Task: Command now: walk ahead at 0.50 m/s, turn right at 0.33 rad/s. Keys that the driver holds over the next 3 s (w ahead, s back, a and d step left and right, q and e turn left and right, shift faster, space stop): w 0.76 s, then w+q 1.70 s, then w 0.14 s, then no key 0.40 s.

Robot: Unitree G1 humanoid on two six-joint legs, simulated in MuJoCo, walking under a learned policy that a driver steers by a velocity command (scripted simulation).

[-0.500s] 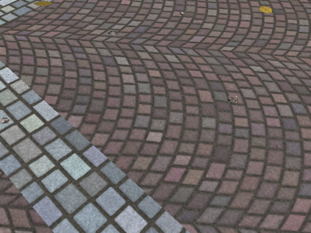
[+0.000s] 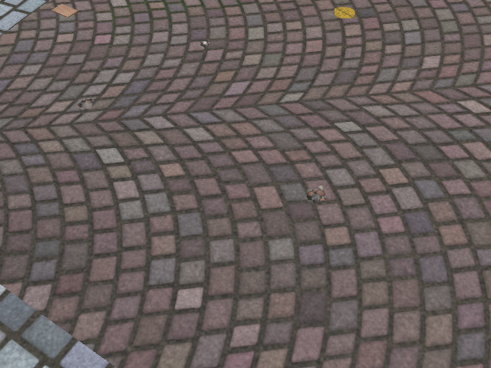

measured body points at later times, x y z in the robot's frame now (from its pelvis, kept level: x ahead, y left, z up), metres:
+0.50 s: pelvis +0.30 +0.07 +0.00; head +0.32 +0.08 +0.45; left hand +0.44 +0.33 -0.12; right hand +0.34 -0.21 -0.12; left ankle +0.31 +0.15 -0.74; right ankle +0.32 -0.09 -0.67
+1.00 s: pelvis +0.58 -0.01 +0.00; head +0.60 -0.02 +0.45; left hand +0.68 +0.26 -0.11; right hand +0.66 -0.29 -0.13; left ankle +0.58 +0.15 -0.66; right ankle +0.60 -0.10 -0.74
